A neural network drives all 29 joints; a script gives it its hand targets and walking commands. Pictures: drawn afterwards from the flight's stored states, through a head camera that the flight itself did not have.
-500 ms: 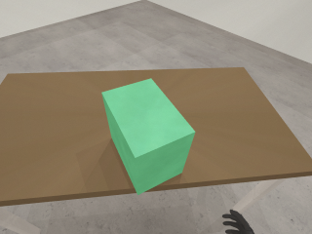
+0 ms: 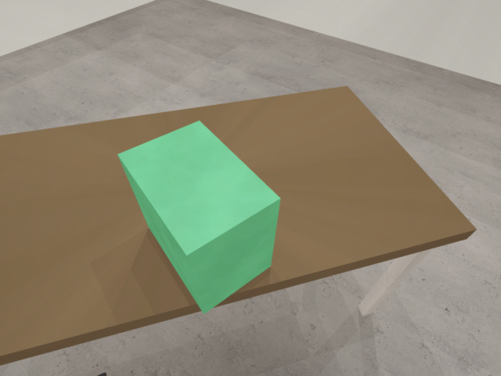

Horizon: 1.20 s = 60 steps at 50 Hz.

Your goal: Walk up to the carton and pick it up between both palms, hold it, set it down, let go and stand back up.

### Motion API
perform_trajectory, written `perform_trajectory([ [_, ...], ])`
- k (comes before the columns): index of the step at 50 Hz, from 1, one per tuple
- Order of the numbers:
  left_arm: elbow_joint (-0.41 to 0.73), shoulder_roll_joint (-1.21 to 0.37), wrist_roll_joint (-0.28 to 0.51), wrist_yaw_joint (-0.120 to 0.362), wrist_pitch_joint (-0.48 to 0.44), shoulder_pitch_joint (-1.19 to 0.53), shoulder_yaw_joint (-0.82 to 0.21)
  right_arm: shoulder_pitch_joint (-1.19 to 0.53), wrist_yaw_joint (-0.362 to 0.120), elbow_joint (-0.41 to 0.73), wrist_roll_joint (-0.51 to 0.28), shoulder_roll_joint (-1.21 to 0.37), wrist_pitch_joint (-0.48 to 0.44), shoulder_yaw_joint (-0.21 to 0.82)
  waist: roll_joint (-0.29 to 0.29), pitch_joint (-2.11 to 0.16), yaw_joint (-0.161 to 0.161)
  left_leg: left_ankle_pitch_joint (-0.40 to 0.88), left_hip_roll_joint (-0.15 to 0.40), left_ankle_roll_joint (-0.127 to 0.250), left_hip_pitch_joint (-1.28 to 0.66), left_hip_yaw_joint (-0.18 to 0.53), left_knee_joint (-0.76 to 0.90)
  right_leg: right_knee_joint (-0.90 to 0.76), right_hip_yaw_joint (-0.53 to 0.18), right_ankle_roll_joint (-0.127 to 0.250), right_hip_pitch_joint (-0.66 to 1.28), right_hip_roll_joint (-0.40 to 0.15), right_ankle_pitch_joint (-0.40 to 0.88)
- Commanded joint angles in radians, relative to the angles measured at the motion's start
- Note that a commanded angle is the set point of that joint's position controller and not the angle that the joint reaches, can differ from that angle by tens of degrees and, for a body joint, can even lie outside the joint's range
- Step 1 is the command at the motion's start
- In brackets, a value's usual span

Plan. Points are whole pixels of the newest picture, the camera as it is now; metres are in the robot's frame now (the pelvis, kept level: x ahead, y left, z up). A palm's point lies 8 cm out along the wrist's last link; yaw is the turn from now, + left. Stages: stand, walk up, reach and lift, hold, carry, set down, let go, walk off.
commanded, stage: walk up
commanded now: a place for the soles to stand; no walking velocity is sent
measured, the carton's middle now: (201, 215) +0.42 +0.08 +0.00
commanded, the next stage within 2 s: reach and lift in 0.32 s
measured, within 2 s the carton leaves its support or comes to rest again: neither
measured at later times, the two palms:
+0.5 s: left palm out of the picture +0.13 +0.26 -0.11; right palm out of the picture +0.12 -0.25 -0.14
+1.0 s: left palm out of the picture +0.13 +0.20 -0.07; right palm (398, 359) +0.18 -0.25 -0.09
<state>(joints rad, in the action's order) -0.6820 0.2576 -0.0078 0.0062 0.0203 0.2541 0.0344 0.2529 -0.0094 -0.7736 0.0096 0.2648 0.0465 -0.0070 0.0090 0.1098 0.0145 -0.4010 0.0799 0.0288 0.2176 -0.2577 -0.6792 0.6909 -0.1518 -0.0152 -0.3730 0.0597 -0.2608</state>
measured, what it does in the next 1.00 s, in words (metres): shifts its weight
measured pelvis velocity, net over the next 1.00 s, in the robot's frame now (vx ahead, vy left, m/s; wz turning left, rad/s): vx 0.02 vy -0.05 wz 0.19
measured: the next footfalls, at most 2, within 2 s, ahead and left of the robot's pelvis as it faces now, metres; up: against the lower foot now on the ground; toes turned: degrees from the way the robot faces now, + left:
none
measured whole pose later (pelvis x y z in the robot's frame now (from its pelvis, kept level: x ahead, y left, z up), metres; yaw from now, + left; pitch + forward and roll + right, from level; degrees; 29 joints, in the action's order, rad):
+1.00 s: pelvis +0.02 -0.05 +0.01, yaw +11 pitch -1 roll +0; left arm -0.49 0.17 -0.01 -0.11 0.16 0.18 0.01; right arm 0.21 -0.08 -0.81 -0.01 0.17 -0.22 -0.04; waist 0.02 0.08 -0.02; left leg -0.32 0.07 -0.04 0.23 -0.03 -0.58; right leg 0.58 0.09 0.06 -0.30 0.02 -0.26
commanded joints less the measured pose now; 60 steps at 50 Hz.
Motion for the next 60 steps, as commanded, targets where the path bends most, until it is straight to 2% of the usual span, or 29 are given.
perform_trajectory([
  [1,0.1,0.169,0.002,-0.009,-0.029,0.046,0.061,-0.054,0.007,0.122,0.0,0.196,-0.021,-0.057,-0.042,-0.103,-0.027,0.037,0.144,0.072,0.047,0.184,0.224,-0.055,-0.035,0.063,0.055,-0.054,0.146],
  [4,0.098,0.19,0.002,-0.013,-0.03,0.034,0.066,-0.04,0.005,0.123,0.0,0.18,-0.017,-0.056,0.01,-0.095,-0.02,0.003,0.09,0.05,0.006,0.176,0.167,-0.13,-0.123,0.088,-0.009,-0.086,0.103],
  [7,0.093,0.215,0.0,-0.017,-0.027,0.014,0.069,0.012,0.006,0.125,-0.001,0.154,-0.018,-0.055,0.102,-0.101,0.0,-0.032,-0.003,0.011,-0.056,0.182,0.074,-0.276,-0.297,0.133,-0.091,-0.147,0.009],
  [8,0.09,0.217,-0.001,-0.018,-0.026,0.005,0.068,0.033,0.007,0.124,-0.001,0.15,-0.021,-0.057,0.117,-0.099,0.007,-0.045,-0.018,0.006,-0.06,0.197,0.072,-0.302,-0.334,0.142,-0.099,-0.157,-0.018],
  [9,0.088,0.213,-0.001,-0.02,-0.023,-0.004,0.065,0.048,0.008,0.122,0.0,0.149,-0.027,-0.057,0.122,-0.097,0.011,-0.041,-0.017,0.008,-0.066,0.209,0.089,-0.305,-0.332,0.138,-0.103,-0.154,-0.021],
  [11,0.086,0.187,-0.002,-0.02,-0.021,-0.022,0.055,0.072,0.011,0.118,0.001,0.154,-0.042,-0.058,0.116,-0.113,0.022,-0.006,0.018,0.023,-0.098,0.237,0.161,-0.261,-0.254,0.104,-0.105,-0.117,0.004],
  [12,0.087,0.167,-0.001,-0.018,-0.021,-0.025,0.048,0.066,0.012,0.118,0.003,0.169,-0.049,-0.061,0.085,-0.112,0.02,0.015,0.058,0.038,-0.103,0.257,0.211,-0.207,-0.187,0.079,-0.108,-0.084,0.031],
  [14,0.084,0.135,-0.002,-0.015,-0.021,-0.009,0.042,0.037,0.016,0.112,0.007,0.204,-0.053,-0.066,-0.009,-0.108,0.001,0.087,0.199,0.09,-0.055,0.29,0.312,-0.027,-0.007,0.031,-0.049,-0.011,0.071],
  [15,0.082,0.13,-0.007,-0.014,-0.021,0.004,0.042,0.015,0.018,0.114,0.009,0.213,-0.051,-0.066,-0.036,-0.093,-0.009,0.169,0.249,0.11,-0.026,0.284,0.32,0.011,0.034,0.023,-0.022,-0.014,0.034],
  [16,0.08,0.128,-0.009,-0.012,-0.021,0.017,0.043,-0.005,0.018,0.119,0.008,0.216,-0.048,-0.066,-0.06,-0.084,-0.016,0.231,0.267,0.121,0.003,0.264,0.314,0.027,0.048,0.024,0.005,-0.023,0.0],
  [17,0.117,0.023,-0.076,-0.069,0.132,-0.404,0.05,-0.367,-0.085,-0.049,0.059,0.172,-0.151,-0.109,-0.207,-0.057,-0.139,-0.133,0.118,-0.009,0.54,0.281,0.288,0.021,0.199,0.11,0.234,0.007,-0.112],
  [18,0.112,0.017,-0.077,-0.108,0.215,-0.419,0.02,-0.334,-0.128,-0.064,0.031,0.231,-0.161,-0.155,-0.221,-0.038,-0.074,-0.212,0.118,-0.022,0.604,0.255,0.3,0.081,0.205,0.119,0.301,0.003,-0.047],
  [19,0.156,0.025,-0.056,-0.112,0.261,-0.427,0.012,-0.307,-0.138,-0.037,0.037,0.225,-0.165,-0.184,-0.125,-0.073,-0.03,-0.073,0.086,-0.045,0.497,0.22,0.209,0.076,0.193,0.13,0.184,-0.035,-0.021],
  [20,0.175,0.038,-0.029,-0.101,0.298,-0.428,0.001,-0.293,-0.131,-0.009,0.043,0.209,-0.164,-0.202,-0.041,-0.115,-0.002,-0.03,0.068,-0.057,0.346,0.213,0.124,0.039,0.176,0.124,0.053,-0.057,-0.014],
  [21,0.186,0.051,-0.015,-0.084,0.332,-0.429,-0.006,-0.273,-0.116,0.012,0.042,0.199,-0.151,-0.205,0.013,-0.138,0.007,-0.021,0.057,-0.06,0.251,0.216,0.064,0.001,0.161,0.109,-0.003,-0.069,0.001],
  [22,0.222,0.064,-0.018,-0.068,0.356,-0.42,0.004,-0.232,-0.103,0.032,0.034,0.192,-0.144,-0.204,0.039,-0.168,0.004,0.002,0.053,-0.06,0.205,0.223,0.039,-0.009,0.16,0.09,0.011,-0.068,0.025],
  [23,0.257,0.069,-0.022,-0.058,0.373,-0.407,0.01,-0.211,-0.095,0.051,0.019,0.19,-0.137,-0.202,0.04,-0.202,0.003,0.038,0.05,-0.063,0.179,0.229,0.033,0.0,0.173,0.082,0.043,-0.057,0.061],
  [25,0.333,0.06,-0.039,-0.061,0.387,-0.352,0.021,-0.177,-0.095,0.084,-0.014,0.219,-0.132,-0.188,-0.022,-0.271,-0.005,0.133,0.056,-0.078,0.129,0.251,0.055,0.031,0.213,0.085,0.114,-0.019,0.142],
  [27,0.379,0.036,-0.059,-0.078,0.367,-0.28,0.037,-0.148,-0.106,0.095,-0.037,0.251,-0.142,-0.178,-0.068,-0.323,-0.015,0.24,0.062,-0.083,0.102,0.269,0.082,0.034,0.228,0.088,0.171,0.011,0.201],
  [29,0.396,0.003,-0.071,-0.097,0.329,-0.238,0.042,-0.143,-0.117,0.067,-0.048,0.263,-0.166,-0.17,-0.082,-0.335,-0.016,0.306,0.057,-0.082,0.08,0.273,0.103,0.005,0.224,0.089,0.191,0.025,0.226],
  [32,0.401,-0.045,-0.076,-0.124,0.27,-0.226,0.024,-0.154,-0.126,-0.009,-0.054,0.249,-0.204,-0.155,-0.082,-0.297,-0.003,0.267,0.037,-0.076,0.092,0.264,0.149,-0.07,0.203,0.091,0.194,0.024,0.212],
  [34,0.372,-0.056,-0.072,-0.131,0.243,-0.229,0.011,-0.162,-0.128,-0.06,-0.048,0.22,-0.22,-0.143,-0.05,-0.241,0.007,0.183,0.019,-0.064,0.135,0.25,0.175,-0.121,0.179,0.088,0.185,0.007,0.161],
  [37,0.349,-0.032,-0.058,-0.128,0.208,-0.251,0.01,-0.176,-0.123,-0.065,-0.043,0.165,-0.241,-0.115,0.012,-0.182,0.0,0.091,-0.011,-0.045,0.183,0.228,0.191,-0.187,0.128,0.074,0.2,-0.035,0.078],
  [40,0.341,-0.001,-0.043,-0.126,0.17,-0.261,0.021,-0.178,-0.109,-0.007,-0.036,0.1,-0.26,-0.085,0.066,-0.156,-0.022,0.014,-0.033,-0.026,0.236,0.208,0.205,-0.239,0.069,0.056,0.252,-0.079,-0.01],
  [44,0.365,0.021,-0.023,-0.127,0.122,-0.251,0.017,-0.148,-0.083,0.075,-0.027,0.046,-0.281,-0.069,0.086,-0.167,-0.032,0.009,-0.049,-0.021,0.239,0.193,0.211,-0.279,0.03,0.042,0.295,-0.111,-0.045],
  [51,0.399,0.014,0.003,-0.134,0.048,-0.191,-0.009,-0.112,-0.062,0.098,-0.038,0.041,-0.342,-0.077,0.035,-0.222,-0.025,0.134,-0.061,-0.05,0.161,0.201,0.232,-0.289,0.058,0.032,0.319,-0.11,0.15],
  [56,0.38,-0.022,-0.011,-0.152,-0.022,-0.125,-0.016,-0.106,-0.08,0.056,-0.074,0.077,-0.401,-0.071,0.025,-0.252,-0.034,0.27,-0.067,-0.07,0.083,0.216,0.261,-0.31,0.087,0.035,0.352,-0.088,0.297],
  [60,0.351,-0.071,-0.034,-0.168,-0.08,-0.085,-0.023,-0.107,-0.108,-0.001,-0.118,0.113,-0.445,-0.052,0.03,-0.248,-0.042,0.347,-0.068,-0.078,0.035,0.225,0.281,-0.334,0.102,0.048,0.363,-0.071,0.346],
])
